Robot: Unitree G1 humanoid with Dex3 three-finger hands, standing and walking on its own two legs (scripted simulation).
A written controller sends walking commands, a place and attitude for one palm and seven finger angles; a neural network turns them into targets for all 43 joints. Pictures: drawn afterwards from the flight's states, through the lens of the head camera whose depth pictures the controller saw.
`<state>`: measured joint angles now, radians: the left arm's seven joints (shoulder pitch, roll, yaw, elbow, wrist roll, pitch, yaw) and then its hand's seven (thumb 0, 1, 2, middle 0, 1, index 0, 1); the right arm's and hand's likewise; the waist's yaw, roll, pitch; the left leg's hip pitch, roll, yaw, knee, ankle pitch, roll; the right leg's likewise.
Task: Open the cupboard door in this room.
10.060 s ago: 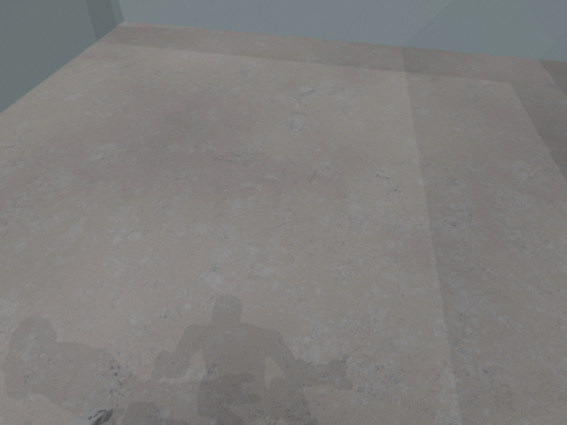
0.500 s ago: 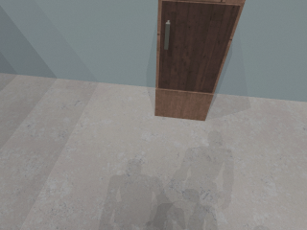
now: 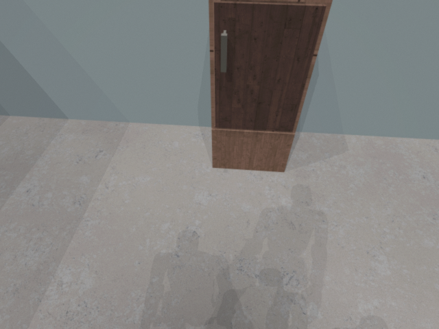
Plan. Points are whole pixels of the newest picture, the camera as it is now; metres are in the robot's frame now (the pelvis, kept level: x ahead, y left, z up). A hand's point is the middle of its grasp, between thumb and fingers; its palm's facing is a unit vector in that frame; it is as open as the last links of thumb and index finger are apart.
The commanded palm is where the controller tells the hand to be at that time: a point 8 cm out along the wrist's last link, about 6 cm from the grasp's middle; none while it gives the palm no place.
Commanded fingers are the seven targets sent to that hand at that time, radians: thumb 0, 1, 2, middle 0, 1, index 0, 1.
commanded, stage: stand and wait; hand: left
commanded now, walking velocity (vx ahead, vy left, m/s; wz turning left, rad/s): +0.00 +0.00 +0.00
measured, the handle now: (224, 51) +1.12 +0.04 +0.00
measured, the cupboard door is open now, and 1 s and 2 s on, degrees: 0 0 0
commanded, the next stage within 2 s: look at it before walking up in 0.10 s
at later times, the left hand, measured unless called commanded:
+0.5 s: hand out of the picture -0.03 +0.16 -0.18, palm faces +0.04 -0.98 -0.19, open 7.4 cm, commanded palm none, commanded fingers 0.00 0.90 0.90 -0.20 -0.30 -0.20 -0.30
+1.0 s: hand out of the picture +0.04 +0.21 -0.17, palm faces -0.02 -0.97 -0.25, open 7.4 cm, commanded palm none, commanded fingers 0.00 0.90 0.90 -0.20 -0.30 -0.20 -0.30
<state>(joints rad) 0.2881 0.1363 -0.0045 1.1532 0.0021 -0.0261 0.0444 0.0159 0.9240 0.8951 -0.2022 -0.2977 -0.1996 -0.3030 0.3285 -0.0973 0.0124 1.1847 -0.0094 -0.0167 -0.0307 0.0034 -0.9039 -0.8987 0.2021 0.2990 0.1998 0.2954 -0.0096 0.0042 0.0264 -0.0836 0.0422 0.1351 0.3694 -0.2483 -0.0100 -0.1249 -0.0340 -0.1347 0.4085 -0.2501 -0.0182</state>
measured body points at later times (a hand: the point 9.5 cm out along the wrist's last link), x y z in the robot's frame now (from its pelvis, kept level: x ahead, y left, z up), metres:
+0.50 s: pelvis -0.01 -0.01 +0.00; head -0.01 -0.01 +0.45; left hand -0.03 +0.21 -0.16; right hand -0.01 -0.24 -0.16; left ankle -0.03 +0.12 -0.74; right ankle -0.02 -0.10 -0.74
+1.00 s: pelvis +0.00 +0.00 +0.00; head +0.01 +0.00 +0.45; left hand +0.04 +0.26 -0.15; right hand +0.02 -0.27 -0.15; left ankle -0.03 +0.11 -0.74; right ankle -0.02 -0.10 -0.74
